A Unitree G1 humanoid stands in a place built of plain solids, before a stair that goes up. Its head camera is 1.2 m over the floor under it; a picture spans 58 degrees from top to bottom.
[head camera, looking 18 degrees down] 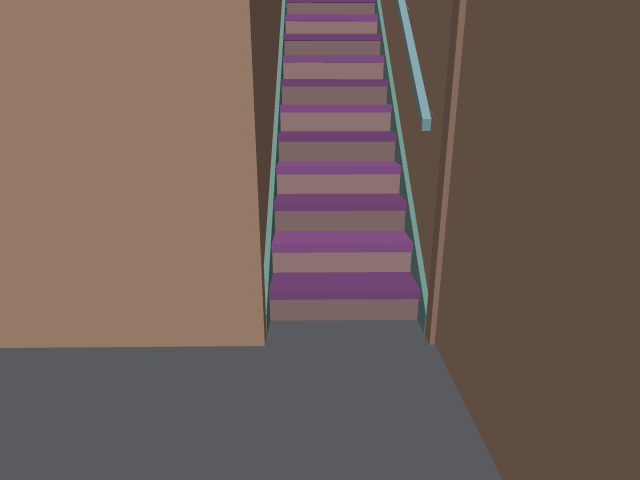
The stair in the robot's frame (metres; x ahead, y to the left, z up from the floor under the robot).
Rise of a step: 0.19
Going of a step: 0.24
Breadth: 0.84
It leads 1 degrees to the left of straight ahead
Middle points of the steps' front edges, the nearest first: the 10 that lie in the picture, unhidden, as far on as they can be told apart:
2.19 -0.14 0.19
2.43 -0.13 0.39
2.67 -0.13 0.58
2.91 -0.13 0.77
3.15 -0.12 0.97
3.39 -0.12 1.16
3.63 -0.12 1.35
3.87 -0.11 1.55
4.11 -0.11 1.74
4.35 -0.11 1.93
